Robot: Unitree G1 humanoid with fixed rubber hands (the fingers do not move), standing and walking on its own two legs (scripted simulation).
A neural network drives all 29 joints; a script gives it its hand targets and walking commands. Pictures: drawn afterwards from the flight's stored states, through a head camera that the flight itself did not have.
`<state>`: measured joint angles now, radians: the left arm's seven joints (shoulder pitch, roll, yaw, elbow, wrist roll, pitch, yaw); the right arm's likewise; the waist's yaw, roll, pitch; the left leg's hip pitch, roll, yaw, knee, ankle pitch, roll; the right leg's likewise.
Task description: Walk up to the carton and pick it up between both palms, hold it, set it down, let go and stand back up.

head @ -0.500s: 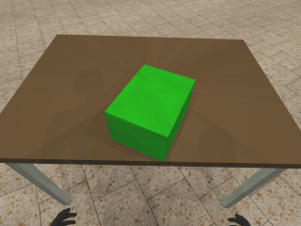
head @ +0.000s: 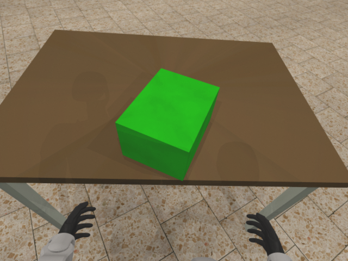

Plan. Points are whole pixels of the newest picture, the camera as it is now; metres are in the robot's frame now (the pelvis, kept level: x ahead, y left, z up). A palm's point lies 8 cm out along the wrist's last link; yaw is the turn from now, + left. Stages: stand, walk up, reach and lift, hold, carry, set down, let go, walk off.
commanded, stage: reach and lift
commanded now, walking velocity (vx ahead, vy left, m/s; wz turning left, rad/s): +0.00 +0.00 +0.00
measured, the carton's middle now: (171, 121) +0.46 +0.01 +0.02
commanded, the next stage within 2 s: none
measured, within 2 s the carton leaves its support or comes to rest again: neither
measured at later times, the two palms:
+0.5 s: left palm (43, 234) +0.17 +0.27 -0.03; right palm (258, 244) +0.16 -0.19 -0.03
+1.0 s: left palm (27, 205) +0.22 +0.30 +0.02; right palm (235, 222) +0.19 -0.13 +0.02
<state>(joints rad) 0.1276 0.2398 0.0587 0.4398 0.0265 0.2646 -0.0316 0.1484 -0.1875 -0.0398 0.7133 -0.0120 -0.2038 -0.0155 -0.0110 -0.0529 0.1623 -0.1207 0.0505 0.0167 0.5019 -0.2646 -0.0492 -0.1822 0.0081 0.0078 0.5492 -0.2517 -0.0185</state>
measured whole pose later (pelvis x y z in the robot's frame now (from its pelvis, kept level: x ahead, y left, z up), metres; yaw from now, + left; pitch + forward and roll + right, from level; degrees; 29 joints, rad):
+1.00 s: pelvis +0.05 +0.05 +0.01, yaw +0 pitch -6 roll -2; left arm 0.41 0.42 0.05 -0.03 -0.17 0.07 -0.19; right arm 0.56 0.04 0.07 -0.06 0.09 -0.06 -0.30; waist 0.02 -0.01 0.12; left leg 0.00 0.04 0.05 0.41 -0.30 0.01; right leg 0.01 -0.01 0.02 0.30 -0.20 0.05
